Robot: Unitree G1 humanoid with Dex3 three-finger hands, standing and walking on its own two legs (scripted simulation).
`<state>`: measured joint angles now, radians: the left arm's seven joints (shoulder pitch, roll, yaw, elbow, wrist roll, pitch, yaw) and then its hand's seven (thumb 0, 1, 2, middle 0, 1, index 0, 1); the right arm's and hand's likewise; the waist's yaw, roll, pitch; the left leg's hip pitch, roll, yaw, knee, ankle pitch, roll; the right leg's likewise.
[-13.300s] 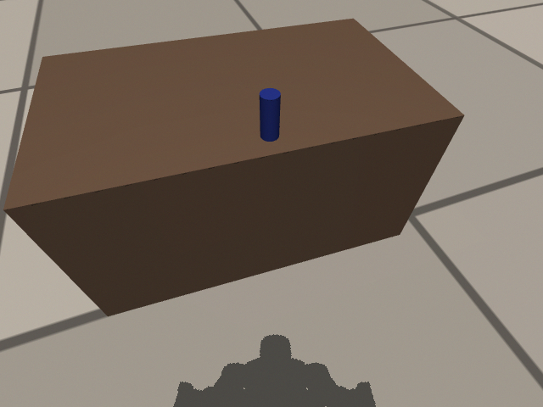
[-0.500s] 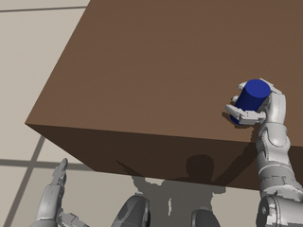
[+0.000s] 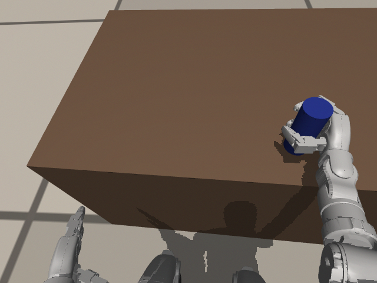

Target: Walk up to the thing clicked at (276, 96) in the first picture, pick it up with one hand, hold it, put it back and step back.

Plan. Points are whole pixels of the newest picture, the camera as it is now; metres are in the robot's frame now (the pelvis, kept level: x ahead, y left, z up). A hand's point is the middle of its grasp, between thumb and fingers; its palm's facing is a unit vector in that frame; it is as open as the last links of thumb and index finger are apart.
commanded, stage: settle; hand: right
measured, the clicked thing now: (305, 128) +0.44 -0.18 +0.05
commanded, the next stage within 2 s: lift in 0.28 s
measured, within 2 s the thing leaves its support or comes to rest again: neither
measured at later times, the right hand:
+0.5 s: hand (303, 122) +0.43 -0.17 +0.08, palm faces +0.11 +0.99 -0.01, open 7.8 cm
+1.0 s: hand (319, 113) +0.39 -0.16 +0.15, palm faces +0.12 +0.99 -0.02, open 7.8 cm
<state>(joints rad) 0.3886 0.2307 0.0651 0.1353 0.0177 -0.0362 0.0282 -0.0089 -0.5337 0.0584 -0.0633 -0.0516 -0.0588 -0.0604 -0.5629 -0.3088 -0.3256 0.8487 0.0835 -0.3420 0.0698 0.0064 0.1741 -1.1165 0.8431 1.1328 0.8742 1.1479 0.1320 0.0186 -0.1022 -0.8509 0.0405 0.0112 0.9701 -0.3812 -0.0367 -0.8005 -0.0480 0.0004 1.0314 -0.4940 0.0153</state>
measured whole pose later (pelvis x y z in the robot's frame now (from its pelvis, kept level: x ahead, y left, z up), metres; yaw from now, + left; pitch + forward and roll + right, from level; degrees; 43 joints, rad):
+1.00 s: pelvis +0.01 +0.00 +0.04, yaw +0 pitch +5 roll +0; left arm 0.31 0.21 0.06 0.40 -0.02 -0.06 0.09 -0.01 -0.52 0.05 -0.05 -0.05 -0.05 -0.05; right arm -0.37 -0.23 -0.21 0.48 0.15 -0.13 0.02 0.01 0.16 -1.13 0.82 1.17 0.85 1.19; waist 0.04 -0.02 -0.06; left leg -0.49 0.04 0.01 0.71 -0.29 -0.03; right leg -0.43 -0.04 -0.02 0.73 -0.38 0.02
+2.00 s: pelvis +0.00 +0.01 +0.06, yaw -1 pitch -2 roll +0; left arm 0.23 0.21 0.08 0.61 -0.02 -0.15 0.10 -0.01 -0.54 0.06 -0.05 -0.05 -0.04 -0.06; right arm -0.21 -0.22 -0.20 0.07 0.20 0.20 0.03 0.01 0.17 -1.13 0.82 1.17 0.85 1.18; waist 0.01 -0.05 -0.01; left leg -0.28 0.05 0.03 0.53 -0.22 -0.02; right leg -0.21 -0.03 0.00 0.54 -0.29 0.03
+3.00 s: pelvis +0.02 +0.01 +0.06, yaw -2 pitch -2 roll +0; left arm 0.21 0.22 0.10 0.66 -0.02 -0.18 0.08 -0.01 -0.54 0.06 -0.05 -0.05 -0.05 -0.06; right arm -0.16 -0.22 -0.21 -0.09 0.21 0.35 0.04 0.01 0.17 -1.14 0.82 1.17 0.85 1.19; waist 0.01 -0.06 -0.01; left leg -0.25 0.05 0.04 0.52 -0.24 -0.03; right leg -0.18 -0.03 0.01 0.52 -0.30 0.03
